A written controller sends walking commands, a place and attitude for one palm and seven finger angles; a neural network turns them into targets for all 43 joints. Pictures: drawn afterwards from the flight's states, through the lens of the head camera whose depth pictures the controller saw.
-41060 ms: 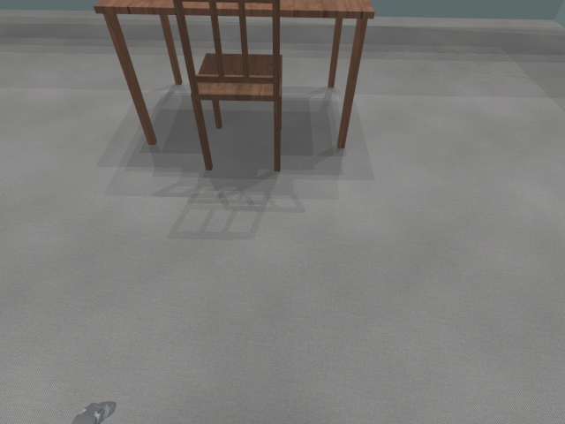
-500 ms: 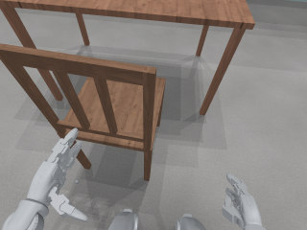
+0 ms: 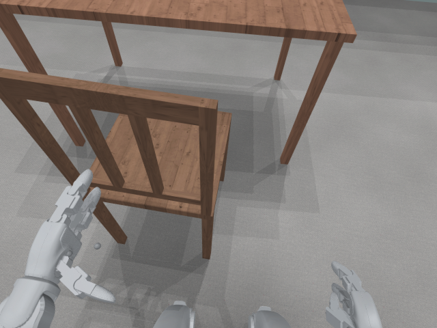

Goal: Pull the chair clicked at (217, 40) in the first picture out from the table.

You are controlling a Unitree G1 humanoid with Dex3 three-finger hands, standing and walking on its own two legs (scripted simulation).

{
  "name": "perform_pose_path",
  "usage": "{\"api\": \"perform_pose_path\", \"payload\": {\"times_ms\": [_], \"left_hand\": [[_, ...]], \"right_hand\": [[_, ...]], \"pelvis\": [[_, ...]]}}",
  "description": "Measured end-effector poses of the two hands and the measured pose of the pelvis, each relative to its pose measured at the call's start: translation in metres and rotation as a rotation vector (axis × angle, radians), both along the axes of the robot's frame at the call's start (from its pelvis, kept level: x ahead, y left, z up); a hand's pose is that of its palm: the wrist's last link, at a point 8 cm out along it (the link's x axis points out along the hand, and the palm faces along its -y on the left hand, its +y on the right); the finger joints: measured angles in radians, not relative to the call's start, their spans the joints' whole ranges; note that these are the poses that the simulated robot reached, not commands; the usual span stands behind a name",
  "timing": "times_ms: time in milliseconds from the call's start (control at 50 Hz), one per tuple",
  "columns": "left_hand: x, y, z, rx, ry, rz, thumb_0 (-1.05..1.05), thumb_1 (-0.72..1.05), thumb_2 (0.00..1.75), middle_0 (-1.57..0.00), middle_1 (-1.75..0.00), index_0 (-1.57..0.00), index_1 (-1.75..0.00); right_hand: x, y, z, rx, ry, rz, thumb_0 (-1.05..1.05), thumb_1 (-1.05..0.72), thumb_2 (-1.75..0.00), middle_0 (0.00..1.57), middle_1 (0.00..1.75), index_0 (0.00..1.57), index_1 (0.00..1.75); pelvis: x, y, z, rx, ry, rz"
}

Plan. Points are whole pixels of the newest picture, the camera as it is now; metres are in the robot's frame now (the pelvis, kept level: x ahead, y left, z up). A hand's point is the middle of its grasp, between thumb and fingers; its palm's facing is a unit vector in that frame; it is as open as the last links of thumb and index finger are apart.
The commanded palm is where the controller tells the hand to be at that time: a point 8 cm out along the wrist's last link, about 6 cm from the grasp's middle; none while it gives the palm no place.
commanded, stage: raise the hand toward the chair's back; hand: left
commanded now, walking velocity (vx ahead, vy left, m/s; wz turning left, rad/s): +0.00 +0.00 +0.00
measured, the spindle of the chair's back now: (102, 151) +0.47 +0.28 -0.01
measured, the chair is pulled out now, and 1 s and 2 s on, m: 0.30 0.30 0.30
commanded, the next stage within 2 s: aim the fingers beside a spindle in 0.16 s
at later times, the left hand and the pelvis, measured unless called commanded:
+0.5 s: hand (107, 249) +0.24 +0.19 +0.03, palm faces -0.15 -0.99 -0.04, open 16.9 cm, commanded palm +0.23 +0.25 +0.04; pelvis -0.01 +0.00 -0.01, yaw +0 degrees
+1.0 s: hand (120, 240) +0.26 +0.18 +0.02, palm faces -0.14 -0.99 -0.05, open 16.9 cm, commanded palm +0.25 +0.24 +0.02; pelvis -0.01 +0.00 -0.02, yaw +0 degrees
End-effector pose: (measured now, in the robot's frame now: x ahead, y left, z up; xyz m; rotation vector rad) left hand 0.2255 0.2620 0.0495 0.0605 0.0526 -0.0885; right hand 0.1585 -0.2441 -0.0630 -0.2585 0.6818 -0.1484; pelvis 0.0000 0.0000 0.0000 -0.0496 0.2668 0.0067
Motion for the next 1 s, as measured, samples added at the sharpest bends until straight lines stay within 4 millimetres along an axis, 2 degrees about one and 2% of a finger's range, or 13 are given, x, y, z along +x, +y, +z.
{"api": "perform_pose_path", "payload": {"times_ms": [100,260,360,440,520,720,900,1000], "left_hand": [[-0.004,-0.004,-0.010,0.001,0.064,-0.038,-0.01,-0.49,0.30,-0.06,-0.08,-0.06,-0.08],[-0.007,-0.002,0.003,0.001,-0.004,-0.017,-0.01,-0.49,0.30,-0.06,-0.08,-0.06,-0.08],[-0.005,-0.001,-0.006,0.001,0.034,-0.020,-0.01,-0.49,0.30,-0.06,-0.08,-0.06,-0.08],[-0.002,-0.007,-0.014,-0.008,0.058,-0.051,-0.01,-0.49,0.30,-0.06,-0.08,-0.06,-0.08],[0.004,-0.013,-0.011,-0.012,0.021,-0.059,-0.01,-0.49,0.30,-0.06,-0.08,-0.06,-0.08],[0.015,-0.012,-0.021,-0.006,0.048,-0.051,-0.01,-0.49,0.30,-0.06,-0.08,-0.06,-0.08],[0.017,-0.017,-0.020,-0.005,0.003,-0.045,-0.01,-0.49,0.30,-0.06,-0.08,-0.06,-0.08],[0.024,-0.022,-0.030,-0.005,0.021,-0.054,-0.01,-0.49,0.30,-0.06,-0.08,-0.06,-0.08]], "right_hand": [[0.004,0.003,0.000,0.008,-0.011,0.010,0.01,-0.90,-0.90,0.21,0.30,0.20,0.30],[0.007,0.009,0.000,0.020,-0.029,0.022,0.01,-0.90,-0.90,0.21,0.30,0.20,0.30],[0.006,0.010,-0.003,0.022,-0.022,0.029,0.01,-0.90,-0.90,0.21,0.30,0.20,0.30],[0.003,0.008,-0.005,0.013,-0.016,0.029,0.01,-0.90,-0.90,0.21,0.30,0.20,0.30],[-0.001,0.005,-0.007,0.003,-0.005,0.023,0.01,-0.90,-0.90,0.21,0.30,0.20,0.30],[-0.010,0.001,-0.015,0.008,0.034,-0.003,0.01,-0.90,-0.90,0.21,0.30,0.20,0.30],[-0.008,0.001,-0.021,0.008,0.039,0.003,0.01,-0.90,-0.90,0.21,0.30,0.20,0.30],[-0.006,0.001,-0.027,0.010,0.044,0.014,0.01,-0.90,-0.90,0.21,0.30,0.20,0.30]], "pelvis": [[-0.002,0.000,-0.001,-0.001,0.000,0.000],[-0.003,-0.001,-0.001,-0.003,-0.006,0.003],[-0.004,-0.001,-0.002,-0.003,-0.001,0.005],[-0.005,-0.001,-0.004,-0.004,0.003,0.005],[-0.006,-0.001,-0.006,-0.003,0.009,0.002],[-0.006,-0.001,-0.009,0.001,0.028,-0.004],[-0.005,-0.001,-0.014,0.002,0.042,-0.004],[-0.007,-0.002,-0.017,0.002,0.052,-0.002]]}}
